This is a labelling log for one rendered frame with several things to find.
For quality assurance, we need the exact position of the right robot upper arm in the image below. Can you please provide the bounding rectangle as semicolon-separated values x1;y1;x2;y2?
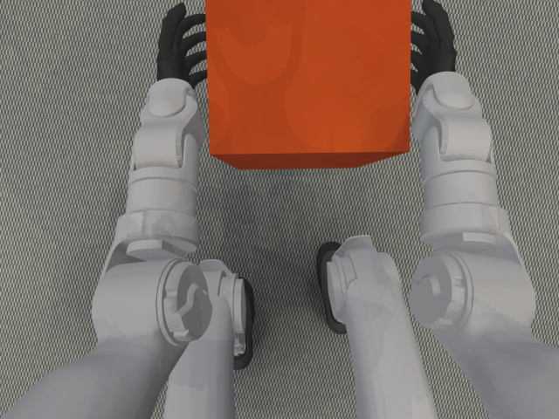
408;250;559;419

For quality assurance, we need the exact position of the left robot upper arm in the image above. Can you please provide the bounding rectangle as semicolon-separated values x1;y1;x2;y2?
0;258;213;419

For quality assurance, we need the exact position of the right robot forearm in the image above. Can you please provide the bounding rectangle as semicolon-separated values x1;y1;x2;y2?
411;72;536;306

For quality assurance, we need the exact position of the left robot hand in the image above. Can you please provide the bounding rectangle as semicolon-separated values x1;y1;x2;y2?
156;3;207;90

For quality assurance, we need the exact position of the robot right shin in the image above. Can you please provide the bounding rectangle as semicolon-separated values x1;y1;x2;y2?
333;235;402;323

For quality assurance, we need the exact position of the robot right thigh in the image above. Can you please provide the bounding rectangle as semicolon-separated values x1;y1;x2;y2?
327;247;438;419

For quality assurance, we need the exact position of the right robot hand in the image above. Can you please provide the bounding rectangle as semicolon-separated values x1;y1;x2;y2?
411;0;457;96

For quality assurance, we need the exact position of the left robot forearm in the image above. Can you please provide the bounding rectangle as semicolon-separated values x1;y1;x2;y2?
92;78;206;318

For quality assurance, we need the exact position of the carton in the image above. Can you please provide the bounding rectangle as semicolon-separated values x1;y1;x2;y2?
205;0;411;169

